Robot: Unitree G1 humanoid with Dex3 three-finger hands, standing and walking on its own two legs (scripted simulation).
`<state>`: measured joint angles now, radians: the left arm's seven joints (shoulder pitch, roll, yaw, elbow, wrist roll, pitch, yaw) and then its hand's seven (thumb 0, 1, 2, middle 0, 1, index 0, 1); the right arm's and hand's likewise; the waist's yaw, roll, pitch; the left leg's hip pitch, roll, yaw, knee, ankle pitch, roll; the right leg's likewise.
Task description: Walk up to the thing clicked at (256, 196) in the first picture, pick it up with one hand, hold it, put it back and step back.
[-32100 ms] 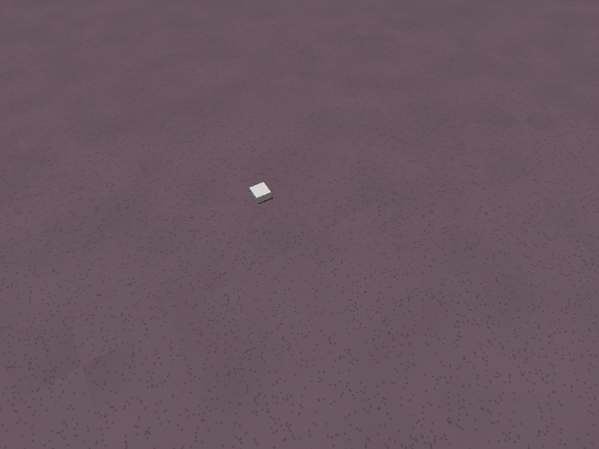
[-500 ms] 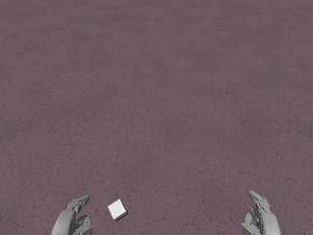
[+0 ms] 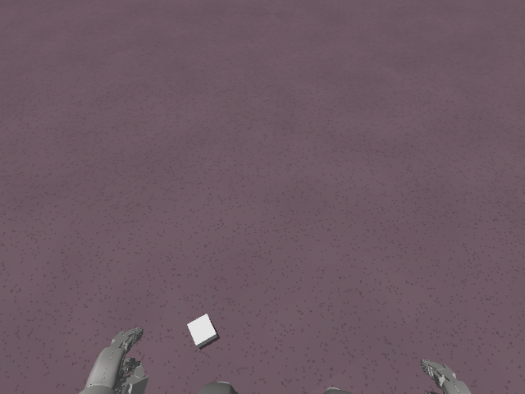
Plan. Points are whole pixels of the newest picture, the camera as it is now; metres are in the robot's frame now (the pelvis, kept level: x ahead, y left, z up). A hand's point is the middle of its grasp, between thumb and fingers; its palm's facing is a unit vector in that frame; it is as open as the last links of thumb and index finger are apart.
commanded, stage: stand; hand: left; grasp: from above
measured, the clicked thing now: (202, 330) +0.39 +0.25 -0.71
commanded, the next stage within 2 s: none
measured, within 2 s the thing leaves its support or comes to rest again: neither
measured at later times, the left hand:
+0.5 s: hand out of the picture +0.05 +0.25 -0.12, palm faces +0.02 -0.95 -0.32, open 7.4 cm
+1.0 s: hand out of the picture +0.05 +0.23 -0.11, palm faces +0.00 -0.94 -0.33, open 7.4 cm
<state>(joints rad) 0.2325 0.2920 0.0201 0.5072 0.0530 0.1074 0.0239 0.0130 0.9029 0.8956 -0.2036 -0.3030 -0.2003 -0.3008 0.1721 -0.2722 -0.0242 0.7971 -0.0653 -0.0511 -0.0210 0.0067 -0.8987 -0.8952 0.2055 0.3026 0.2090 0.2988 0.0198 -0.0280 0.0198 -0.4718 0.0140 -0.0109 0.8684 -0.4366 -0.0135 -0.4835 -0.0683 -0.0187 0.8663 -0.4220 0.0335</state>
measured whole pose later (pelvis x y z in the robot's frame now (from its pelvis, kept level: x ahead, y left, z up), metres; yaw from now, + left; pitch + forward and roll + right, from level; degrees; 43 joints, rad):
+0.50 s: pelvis +0.00 +0.01 +0.04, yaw -1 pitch -4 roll +0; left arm 0.19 0.29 0.03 1.08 0.04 0.02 0.03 0.01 0.91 0.90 -0.20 -0.30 -0.20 -0.30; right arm 0.17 -0.26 -0.04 1.06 -0.03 0.00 -0.02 0.00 -0.90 -0.90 0.20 0.30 0.21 0.30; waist 0.02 -0.01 0.07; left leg -0.13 0.00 0.01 0.46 -0.25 0.00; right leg -0.14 -0.07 -0.01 0.44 -0.22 0.06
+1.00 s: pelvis +0.00 -0.01 +0.05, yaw -1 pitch -4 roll +0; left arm 0.16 0.30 0.03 1.15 0.03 0.00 0.01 0.01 0.90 0.90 -0.20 -0.30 -0.20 -0.30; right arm 0.16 -0.31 -0.03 1.12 -0.02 0.01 -0.01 0.00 -0.90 -0.90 0.20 0.30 0.20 0.30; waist 0.01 0.01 0.07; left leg -0.10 0.04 0.00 0.37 -0.19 -0.03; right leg -0.12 -0.04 -0.03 0.37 -0.18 0.02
